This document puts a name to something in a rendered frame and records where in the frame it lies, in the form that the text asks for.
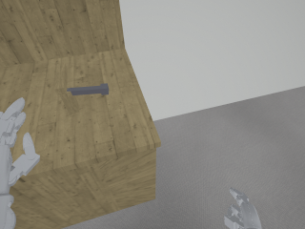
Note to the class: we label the counter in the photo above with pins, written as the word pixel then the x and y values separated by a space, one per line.
pixel 97 151

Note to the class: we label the right robot hand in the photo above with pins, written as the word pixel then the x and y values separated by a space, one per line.
pixel 243 217

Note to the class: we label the left robot hand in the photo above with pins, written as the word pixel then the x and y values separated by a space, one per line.
pixel 10 123

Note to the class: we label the tap lever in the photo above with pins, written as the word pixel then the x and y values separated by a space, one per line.
pixel 102 89

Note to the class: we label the left robot forearm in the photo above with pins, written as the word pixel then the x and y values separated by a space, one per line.
pixel 7 216

